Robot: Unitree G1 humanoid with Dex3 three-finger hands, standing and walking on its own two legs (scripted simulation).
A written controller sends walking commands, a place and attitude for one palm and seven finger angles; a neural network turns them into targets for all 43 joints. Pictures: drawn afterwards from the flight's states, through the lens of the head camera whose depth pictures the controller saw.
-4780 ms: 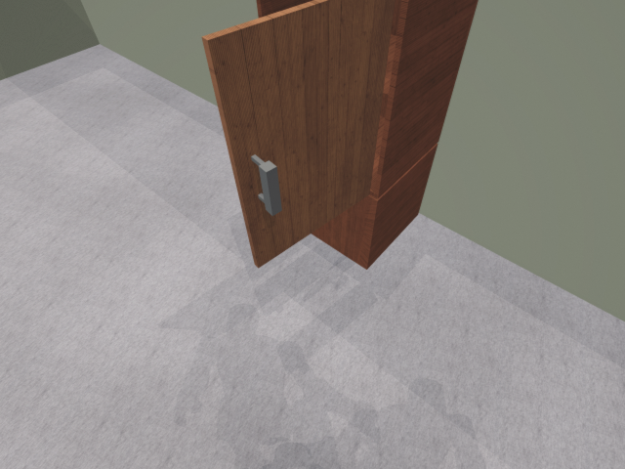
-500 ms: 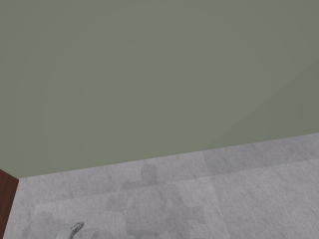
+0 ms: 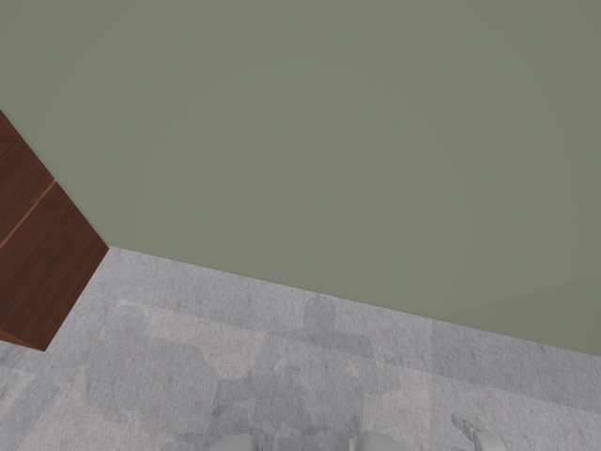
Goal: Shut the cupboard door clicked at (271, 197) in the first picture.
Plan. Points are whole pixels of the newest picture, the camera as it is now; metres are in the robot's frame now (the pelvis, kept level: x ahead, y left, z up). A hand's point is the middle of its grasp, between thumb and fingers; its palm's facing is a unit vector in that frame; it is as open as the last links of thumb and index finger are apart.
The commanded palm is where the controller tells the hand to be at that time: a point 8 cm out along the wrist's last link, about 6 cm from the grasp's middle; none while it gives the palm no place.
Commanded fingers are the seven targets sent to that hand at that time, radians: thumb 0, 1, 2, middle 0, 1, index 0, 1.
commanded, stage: turn to face it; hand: left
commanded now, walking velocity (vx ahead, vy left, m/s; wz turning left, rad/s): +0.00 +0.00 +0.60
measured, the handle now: out of the picture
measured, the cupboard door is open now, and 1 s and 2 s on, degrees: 81 81 81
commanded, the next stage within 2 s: take the last steps up to it in 1.96 s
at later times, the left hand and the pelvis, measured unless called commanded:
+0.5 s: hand out of the picture +0.03 +0.17 -0.17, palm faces +0.29 -0.93 -0.21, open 7.4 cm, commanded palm none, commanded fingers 0.00 0.90 0.90 -0.20 -0.30 -0.20 -0.30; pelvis +0.01 -0.04 -0.01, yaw +18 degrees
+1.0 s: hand out of the picture -0.03 +0.12 -0.15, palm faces +0.57 -0.78 -0.26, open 7.4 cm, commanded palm none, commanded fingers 0.00 0.90 0.90 -0.20 -0.30 -0.20 -0.30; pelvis +0.03 -0.08 +0.01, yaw +36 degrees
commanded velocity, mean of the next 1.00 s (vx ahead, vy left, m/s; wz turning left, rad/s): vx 0.00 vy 0.00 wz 0.60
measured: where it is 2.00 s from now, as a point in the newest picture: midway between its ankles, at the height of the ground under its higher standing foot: outside the picture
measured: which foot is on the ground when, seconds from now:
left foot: down 0.00-0.18, up 0.20-0.46, down 0.48-0.76, up 0.78-1.00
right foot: up 0.00-0.16, down 0.18-0.46, up 0.48-0.74, down 0.76-1.00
